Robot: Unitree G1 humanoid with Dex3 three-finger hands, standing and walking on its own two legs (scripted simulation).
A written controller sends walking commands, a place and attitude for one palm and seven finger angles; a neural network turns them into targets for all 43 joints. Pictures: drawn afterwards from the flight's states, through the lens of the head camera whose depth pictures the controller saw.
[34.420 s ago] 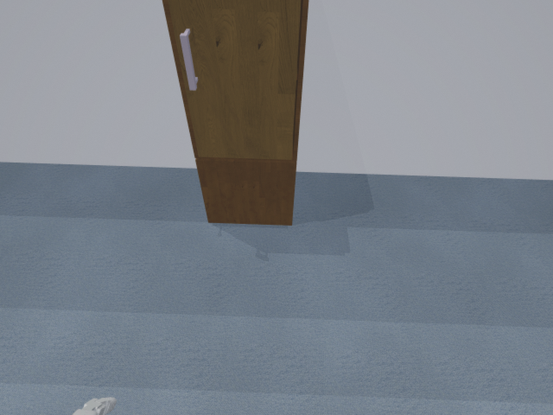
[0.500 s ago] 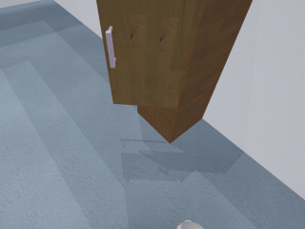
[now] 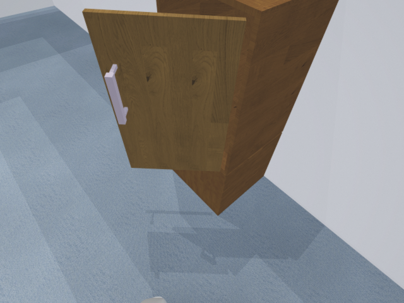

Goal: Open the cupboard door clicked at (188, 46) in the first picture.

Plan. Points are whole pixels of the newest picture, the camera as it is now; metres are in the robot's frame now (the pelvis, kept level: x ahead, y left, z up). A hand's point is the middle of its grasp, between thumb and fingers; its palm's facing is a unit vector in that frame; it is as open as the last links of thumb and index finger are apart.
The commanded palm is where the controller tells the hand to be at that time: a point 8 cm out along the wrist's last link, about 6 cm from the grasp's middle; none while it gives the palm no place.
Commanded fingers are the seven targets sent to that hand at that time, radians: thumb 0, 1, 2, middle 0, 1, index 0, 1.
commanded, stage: come to a stop and stand still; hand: left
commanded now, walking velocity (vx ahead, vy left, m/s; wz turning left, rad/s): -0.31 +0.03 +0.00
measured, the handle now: (118, 95) +0.61 +0.27 +0.04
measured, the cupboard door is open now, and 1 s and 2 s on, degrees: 47 47 47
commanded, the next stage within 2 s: look again from close up in 0.92 s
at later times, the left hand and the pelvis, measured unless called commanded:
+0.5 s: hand out of the picture +0.08 +0.20 -0.18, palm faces +0.00 -0.96 -0.29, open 7.3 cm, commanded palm none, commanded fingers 0.00 0.90 0.90 -0.20 -0.30 -0.20 -0.30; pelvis +0.02 -0.01 -0.02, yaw -2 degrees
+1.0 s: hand out of the picture +0.07 +0.19 -0.17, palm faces -0.02 -0.97 -0.25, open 7.3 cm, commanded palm none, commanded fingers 0.00 0.90 0.90 -0.20 -0.30 -0.20 -0.30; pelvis +0.03 -0.01 -0.01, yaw -1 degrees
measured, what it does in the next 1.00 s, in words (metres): steps on the spot: left foot, then right foot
